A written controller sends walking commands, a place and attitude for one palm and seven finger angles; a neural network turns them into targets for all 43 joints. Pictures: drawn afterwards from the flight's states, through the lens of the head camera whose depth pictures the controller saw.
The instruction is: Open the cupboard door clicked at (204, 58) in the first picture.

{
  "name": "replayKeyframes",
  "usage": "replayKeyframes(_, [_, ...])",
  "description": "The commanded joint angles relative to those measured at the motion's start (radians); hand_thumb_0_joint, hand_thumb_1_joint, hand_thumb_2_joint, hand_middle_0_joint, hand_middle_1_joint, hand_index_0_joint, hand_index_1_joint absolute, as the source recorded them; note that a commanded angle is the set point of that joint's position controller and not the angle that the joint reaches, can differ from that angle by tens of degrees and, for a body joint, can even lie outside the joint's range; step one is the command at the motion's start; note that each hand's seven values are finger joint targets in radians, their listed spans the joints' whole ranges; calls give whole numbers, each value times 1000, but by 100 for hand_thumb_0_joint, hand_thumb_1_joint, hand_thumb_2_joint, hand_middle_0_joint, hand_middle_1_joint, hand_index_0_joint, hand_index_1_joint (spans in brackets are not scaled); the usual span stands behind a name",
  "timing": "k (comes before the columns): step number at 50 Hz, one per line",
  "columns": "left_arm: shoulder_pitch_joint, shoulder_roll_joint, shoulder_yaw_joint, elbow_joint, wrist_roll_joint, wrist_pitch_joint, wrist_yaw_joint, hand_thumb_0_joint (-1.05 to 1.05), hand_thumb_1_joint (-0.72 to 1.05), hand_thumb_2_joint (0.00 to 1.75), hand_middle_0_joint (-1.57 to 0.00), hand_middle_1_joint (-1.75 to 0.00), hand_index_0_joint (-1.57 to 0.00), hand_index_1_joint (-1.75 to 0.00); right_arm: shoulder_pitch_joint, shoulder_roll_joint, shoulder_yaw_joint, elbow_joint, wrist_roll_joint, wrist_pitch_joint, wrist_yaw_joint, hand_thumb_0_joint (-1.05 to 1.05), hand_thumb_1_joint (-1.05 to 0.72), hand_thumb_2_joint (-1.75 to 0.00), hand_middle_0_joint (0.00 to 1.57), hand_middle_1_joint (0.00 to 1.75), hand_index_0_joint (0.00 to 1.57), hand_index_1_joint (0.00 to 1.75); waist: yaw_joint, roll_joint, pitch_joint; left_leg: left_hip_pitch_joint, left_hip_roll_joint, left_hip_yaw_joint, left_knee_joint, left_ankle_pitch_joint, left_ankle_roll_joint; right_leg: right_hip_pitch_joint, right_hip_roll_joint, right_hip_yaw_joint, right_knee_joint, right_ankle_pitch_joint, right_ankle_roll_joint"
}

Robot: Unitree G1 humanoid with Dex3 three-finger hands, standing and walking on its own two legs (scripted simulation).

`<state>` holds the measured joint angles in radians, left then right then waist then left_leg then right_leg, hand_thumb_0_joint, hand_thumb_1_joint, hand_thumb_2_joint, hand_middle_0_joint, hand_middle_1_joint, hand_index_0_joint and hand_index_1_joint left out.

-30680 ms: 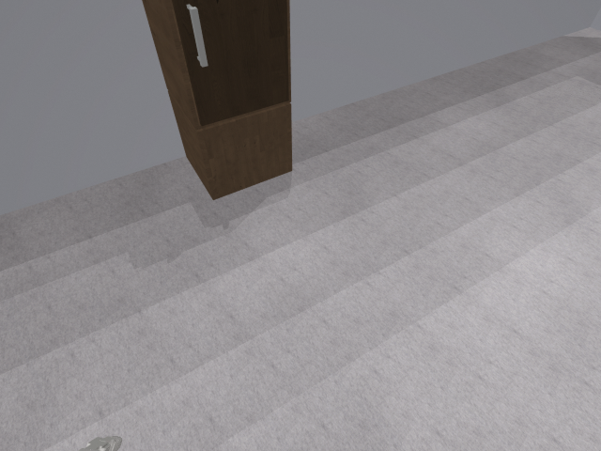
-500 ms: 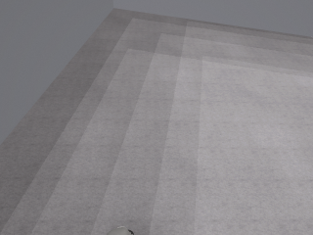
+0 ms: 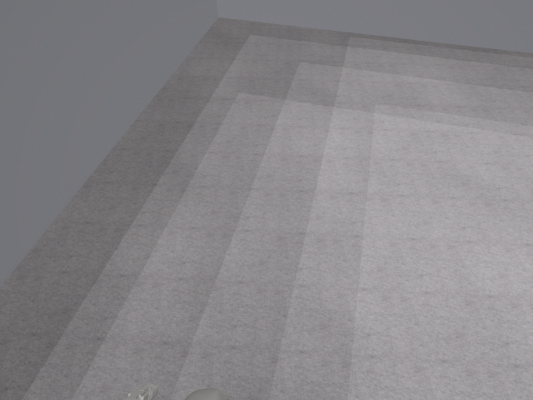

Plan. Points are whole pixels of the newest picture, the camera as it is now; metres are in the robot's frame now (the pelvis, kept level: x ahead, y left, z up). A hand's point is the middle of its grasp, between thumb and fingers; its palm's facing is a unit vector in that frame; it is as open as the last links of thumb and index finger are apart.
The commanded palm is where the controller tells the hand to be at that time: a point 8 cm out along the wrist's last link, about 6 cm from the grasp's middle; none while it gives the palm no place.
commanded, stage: turn to face it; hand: left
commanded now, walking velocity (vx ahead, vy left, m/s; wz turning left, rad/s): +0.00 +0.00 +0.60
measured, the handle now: out of the picture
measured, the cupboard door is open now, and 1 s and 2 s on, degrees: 44 44 44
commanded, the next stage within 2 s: none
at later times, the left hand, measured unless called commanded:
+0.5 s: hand out of the picture +0.11 +0.21 -0.16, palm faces +0.29 -0.91 -0.31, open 7.3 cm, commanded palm none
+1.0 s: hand out of the picture +0.02 +0.15 -0.18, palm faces +0.61 -0.75 -0.26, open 7.4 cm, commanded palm none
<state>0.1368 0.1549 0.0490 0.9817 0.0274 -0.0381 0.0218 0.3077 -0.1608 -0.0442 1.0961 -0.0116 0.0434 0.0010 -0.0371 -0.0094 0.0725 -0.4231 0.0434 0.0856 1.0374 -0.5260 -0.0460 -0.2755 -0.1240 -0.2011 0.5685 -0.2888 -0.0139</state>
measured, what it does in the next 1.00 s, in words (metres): walks ahead, turning left: left foot, then right foot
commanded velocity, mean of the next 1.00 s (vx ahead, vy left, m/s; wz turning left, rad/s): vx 0.00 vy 0.00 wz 0.60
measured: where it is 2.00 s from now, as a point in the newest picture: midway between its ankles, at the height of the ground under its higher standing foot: outside the picture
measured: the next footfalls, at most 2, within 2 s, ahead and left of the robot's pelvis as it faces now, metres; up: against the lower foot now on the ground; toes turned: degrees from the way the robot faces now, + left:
left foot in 0.18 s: +0.11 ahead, +0.13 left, +0.00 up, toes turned +15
right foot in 0.50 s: +0.14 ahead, -0.14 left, +0.00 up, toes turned +14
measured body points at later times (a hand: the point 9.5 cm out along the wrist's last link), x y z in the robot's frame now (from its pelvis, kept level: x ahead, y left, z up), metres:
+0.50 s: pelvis +0.07 -0.03 -0.01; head +0.13 -0.03 +0.44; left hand +0.09 +0.26 -0.13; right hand +0.24 -0.26 -0.16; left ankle +0.08 +0.12 -0.74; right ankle +0.10 -0.15 -0.74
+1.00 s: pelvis +0.11 -0.04 -0.01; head +0.15 +0.00 +0.43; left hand -0.01 +0.19 -0.16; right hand +0.37 -0.17 -0.14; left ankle +0.05 +0.05 -0.74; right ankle +0.14 -0.17 -0.67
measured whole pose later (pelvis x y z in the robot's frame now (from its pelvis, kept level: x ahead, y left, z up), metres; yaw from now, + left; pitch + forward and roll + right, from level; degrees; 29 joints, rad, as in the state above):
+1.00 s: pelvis +0.11 -0.04 -0.01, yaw +37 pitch +1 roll +1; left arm 0.21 0.24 0.07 0.93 0.02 0.06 0.02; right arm 0.08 -0.23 -0.05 0.88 -0.02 0.03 0.01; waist 0.01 -0.05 0.13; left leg -0.32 -0.01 0.06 0.61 -0.30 0.03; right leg -0.44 -0.12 -0.08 1.12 -0.52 0.07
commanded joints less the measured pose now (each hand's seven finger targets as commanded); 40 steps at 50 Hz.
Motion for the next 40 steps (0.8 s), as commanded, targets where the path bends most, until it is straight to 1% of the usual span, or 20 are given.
replayKeyframes(1, [90,171,40,-34,3,5,12,0,90,90,-20,-30,-20,-30,-55,-24,-13,-119,-1,-20,15,0,-90,-90,20,30,20,30,39,-175,-73,-65,35,18,-98,88,-8,117,-246,68,-203,529,-83])
replayKeyframes(4, [59,200,52,-60,3,11,11,0,90,90,-20,-30,-20,-30,-67,-44,-14,-150,-3,-19,22,0,-90,-90,20,30,20,30,31,-156,-77,-8,25,52,-273,150,2,120,-255,28,-143,463,-71])
replayKeyframes(6, [61,209,55,-67,-4,19,5,0,90,90,-20,-30,-20,-30,-61,-74,-22,-169,-8,-20,26,0,-90,-90,20,30,20,30,19,-108,-86,106,0,82,-420,270,9,83,-232,-11,-55,390,-34])
replayKeyframes(7, [56,210,55,-78,-9,24,3,0,90,90,-20,-30,-20,-30,-6,-119,-34,-166,-12,-23,27,0,-90,-90,20,30,20,30,-19,-33,-120,235,8,56,-512,384,22,16,-221,-28,60,328,-6])
replayKeyframes(8, [67,170,51,-107,-16,33,-2,0,90,90,-20,-30,-20,-30,53,-222,-58,-174,-22,-30,21,0,-90,-90,20,30,20,30,-47,231,-168,354,193,-230,-594,629,120,-156,-105,-59,279,15,65])
replayKeyframes(9, [4,132,33,-161,-19,41,-2,0,90,90,-20,-30,-20,-30,112,-323,-81,-175,-22,-29,8,0,-90,-90,20,30,20,30,-90,392,-189,373,415,-547,-689,859,276,-311,17,28,517,-457,103])
replayKeyframes(10, [-29,158,34,-188,-6,49,1,0,90,90,-20,-30,-20,-30,111,-342,-82,-173,-21,-28,0,0,-90,-90,20,30,20,30,-84,234,-198,314,425,-550,-699,595,305,-313,23,148,628,-409,81])
replayKeyframes(12, [-47,150,40,-168,-4,49,-3,0,90,90,-20,-30,-20,-30,-18,-293,-73,-220,-20,-34,-12,0,-90,-90,20,30,20,30,-35,255,-151,219,328,-483,-715,444,249,-370,11,202,678,-251,85])
replayKeyframes(14, [13,149,45,-139,-3,54,-13,0,90,90,-20,-30,-20,-30,-104,-258,-60,-249,-19,-40,-14,0,-90,-90,20,30,20,30,15,181,-130,187,239,-346,-709,461,201,-322,17,198,626,-140,91])
replayKeyframes(16, [30,144,40,-137,-7,56,-16,0,90,90,-20,-30,-20,-30,-115,-263,-61,-258,-18,-41,-12,0,-90,-90,20,30,20,30,19,151,-152,207,208,-292,-688,523,192,-267,36,187,505,-136,92])
replayKeyframes(20, [39,138,34,-159,-11,57,-13,0,90,90,-20,-30,-20,-30,-136,-283,-75,-269,-21,-27,-4,0,-90,-90,20,30,20,30,17,164,-156,166,188,-322,-673,468,196,-131,87,156,258,-156,83])
replayKeyframes(23, [151,163,42,-146,-12,43,-10,0,90,90,-20,-30,-20,-30,-203,-274,-80,-296,-11,-14,-1,0,-90,-90,20,30,20,30,71,146,-164,35,121,-314,-577,399,143,104,107,133,-58,11,73])
replayKeyframes(24, [187,229,54,-147,-1,34,-2,0,90,90,-20,-30,-20,-30,-212,-223,-74,-312,-1,-12,5,0,-90,-90,20,30,20,30,93,-38,-154,-99,27,-237,-439,247,81,212,-31,273,-232,-25,34])
replayKeyframes(25, [186,324,71,-156,12,29,5,0,90,90,-20,-30,-20,-30,-224,-158,-63,-340,0,-12,13,0,-90,-90,20,30,20,30,104,-338,-109,-249,-122,-70,-161,-38,0,214,-319,587,-344,20,-86])
replayKeyframes(26, [157,318,59,-171,2,29,10,0,90,90,-20,-30,-20,-30,-230,-204,-70,-337,-9,-8,14,0,-90,-90,20,30,20,30,95,-253,-103,-207,-68,-133,61,-76,10,100,-398,575,-335,106,-147])
replayKeyframes(27, [108,275,55,-171,-1,25,15,0,90,90,-20,-30,-20,-30,-245,-184,-73,-318,-9,1,14,0,-90,-90,20,30,20,30,64,-243,-75,-224,-45,-146,177,-30,9,83,-327,517,-288,223,-145])
replayKeyframes(29, [56,211,33,-178,-5,21,11,0,90,90,-20,-30,-20,-30,-213,-163,-62,-284,-8,8,25,0,-90,-90,20,30,20,30,23,-207,-63,-219,-17,-115,223,89,-13,120,-205,274,-201,482,-99])
replayKeyframes(31, [85,204,33,-174,-3,16,14,0,90,90,-20,-30,-20,-30,-220,-146,-52,-275,-2,11,30,0,-90,-90,20,30,20,30,35,-216,-98,-194,-18,-72,116,103,-24,209,-182,187,-170,625,-81])
replayKeyframes(36, [190,238,45,-129,-1,16,14,0,90,90,-20,-30,-20,-30,-303,-116,-29,-281,1,4,34,0,-90,-90,20,30,20,30,89,-182,-126,-108,-35,13,-190,89,-19,344,-209,129,-110,807,-82])
replayKeyframes(40, [185,264,59,-123,0,18,11,0,90,90,-20,-30,-20,-30,-282,-125,-26,-285,2,-6,30,0,-90,-90,20,30,20,30,75,-213,-137,2,-52,54,-368,123,11,326,-235,91,-41,867,-76])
